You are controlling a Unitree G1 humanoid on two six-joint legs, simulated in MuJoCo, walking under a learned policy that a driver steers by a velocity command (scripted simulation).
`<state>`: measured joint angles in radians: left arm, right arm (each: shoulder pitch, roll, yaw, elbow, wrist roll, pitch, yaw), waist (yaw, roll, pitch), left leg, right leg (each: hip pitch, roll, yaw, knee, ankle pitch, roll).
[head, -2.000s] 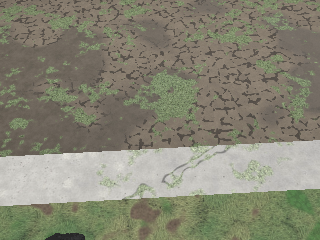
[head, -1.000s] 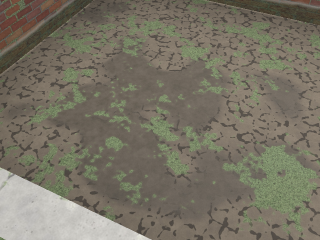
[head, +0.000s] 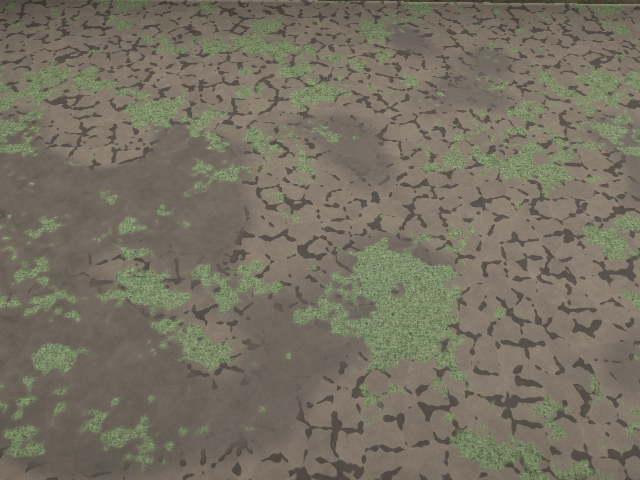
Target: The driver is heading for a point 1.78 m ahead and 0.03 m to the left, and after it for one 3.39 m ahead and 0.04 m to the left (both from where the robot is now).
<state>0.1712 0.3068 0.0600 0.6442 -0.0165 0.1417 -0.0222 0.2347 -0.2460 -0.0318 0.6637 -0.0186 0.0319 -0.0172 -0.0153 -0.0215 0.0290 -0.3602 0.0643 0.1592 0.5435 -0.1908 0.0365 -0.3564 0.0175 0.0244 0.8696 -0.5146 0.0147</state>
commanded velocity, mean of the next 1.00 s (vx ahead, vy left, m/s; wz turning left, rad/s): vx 0.00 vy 0.00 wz -0.16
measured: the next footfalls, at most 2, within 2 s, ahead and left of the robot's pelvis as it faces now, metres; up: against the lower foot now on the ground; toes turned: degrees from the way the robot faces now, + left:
right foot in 0.06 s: +0.00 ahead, -0.11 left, +0.00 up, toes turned -2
left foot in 0.44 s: +0.03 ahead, +0.08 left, +0.00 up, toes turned -9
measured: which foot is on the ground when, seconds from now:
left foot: down 0.00-0.06, up 0.08-0.42, down 0.44-1.00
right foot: up 0.00-0.04, down 0.06-1.00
